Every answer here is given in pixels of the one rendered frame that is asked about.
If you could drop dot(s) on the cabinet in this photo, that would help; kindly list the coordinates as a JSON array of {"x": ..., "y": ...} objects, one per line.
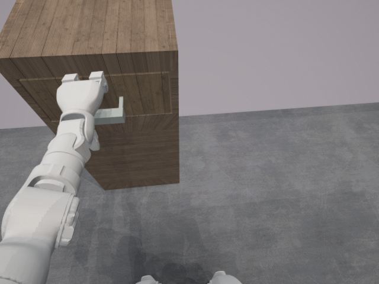
[{"x": 54, "y": 38}]

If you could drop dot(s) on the drawer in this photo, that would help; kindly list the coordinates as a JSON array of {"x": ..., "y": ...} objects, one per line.
[{"x": 143, "y": 93}]

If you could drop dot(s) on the left robot upper arm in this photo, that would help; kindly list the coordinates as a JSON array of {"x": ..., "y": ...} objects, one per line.
[{"x": 40, "y": 221}]

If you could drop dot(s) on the robot left shin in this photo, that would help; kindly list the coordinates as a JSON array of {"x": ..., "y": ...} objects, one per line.
[{"x": 148, "y": 277}]

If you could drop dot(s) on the robot shin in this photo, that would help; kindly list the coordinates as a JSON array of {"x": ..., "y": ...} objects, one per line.
[
  {"x": 148, "y": 277},
  {"x": 219, "y": 273}
]

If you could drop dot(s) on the handle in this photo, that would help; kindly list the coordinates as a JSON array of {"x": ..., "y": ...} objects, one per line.
[{"x": 111, "y": 115}]

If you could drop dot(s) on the robot left forearm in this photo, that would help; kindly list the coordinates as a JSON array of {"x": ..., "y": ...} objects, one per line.
[{"x": 64, "y": 161}]

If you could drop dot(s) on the robot right shin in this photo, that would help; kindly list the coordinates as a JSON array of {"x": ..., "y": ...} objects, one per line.
[{"x": 219, "y": 273}]

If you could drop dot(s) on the robot left hand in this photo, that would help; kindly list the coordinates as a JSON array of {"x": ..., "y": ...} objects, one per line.
[{"x": 86, "y": 95}]

